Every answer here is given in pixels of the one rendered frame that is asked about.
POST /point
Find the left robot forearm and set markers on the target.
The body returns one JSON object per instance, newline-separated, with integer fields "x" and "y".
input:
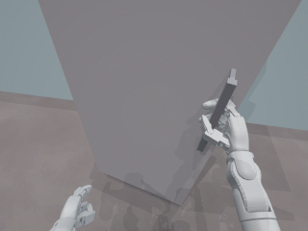
{"x": 65, "y": 224}

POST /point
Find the robot right hand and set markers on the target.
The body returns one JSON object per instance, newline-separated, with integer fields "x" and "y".
{"x": 233, "y": 127}

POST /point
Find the handle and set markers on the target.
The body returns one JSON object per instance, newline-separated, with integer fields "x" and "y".
{"x": 223, "y": 100}

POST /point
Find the fridge door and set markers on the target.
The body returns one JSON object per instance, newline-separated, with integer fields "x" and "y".
{"x": 139, "y": 72}

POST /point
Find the robot left hand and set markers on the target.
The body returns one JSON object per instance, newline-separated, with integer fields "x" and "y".
{"x": 75, "y": 208}

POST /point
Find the right robot forearm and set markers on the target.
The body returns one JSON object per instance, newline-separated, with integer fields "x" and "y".
{"x": 252, "y": 203}

